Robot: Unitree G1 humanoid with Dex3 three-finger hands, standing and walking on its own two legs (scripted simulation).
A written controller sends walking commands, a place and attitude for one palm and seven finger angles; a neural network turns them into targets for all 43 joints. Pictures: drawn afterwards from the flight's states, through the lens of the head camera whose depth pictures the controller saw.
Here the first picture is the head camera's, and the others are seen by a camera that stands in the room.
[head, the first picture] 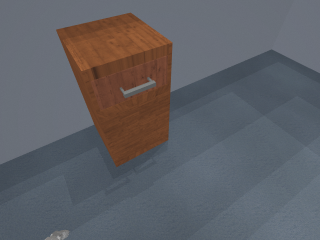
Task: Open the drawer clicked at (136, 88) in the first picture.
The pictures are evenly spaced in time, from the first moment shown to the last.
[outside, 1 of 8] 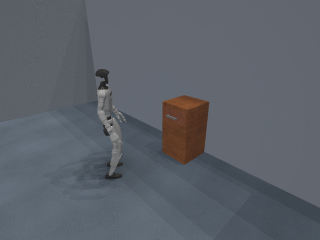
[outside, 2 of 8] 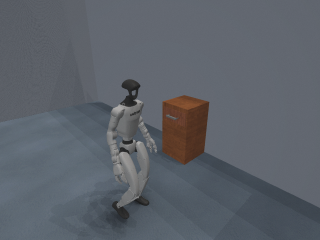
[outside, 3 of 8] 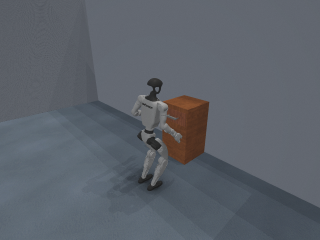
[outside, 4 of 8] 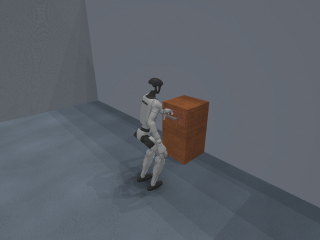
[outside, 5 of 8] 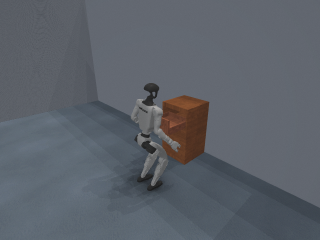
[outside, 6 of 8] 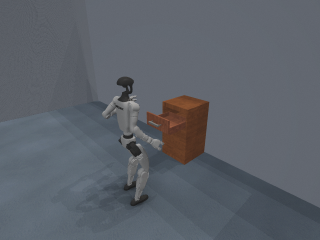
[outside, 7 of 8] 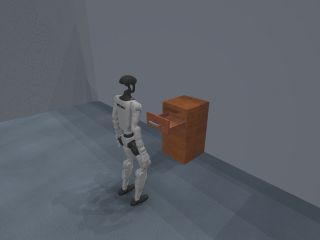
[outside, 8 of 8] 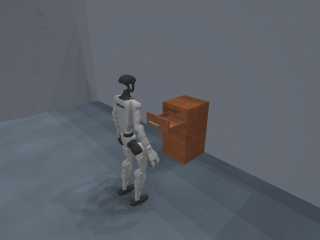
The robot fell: no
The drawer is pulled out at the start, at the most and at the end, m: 0.00 0.30 0.30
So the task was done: yes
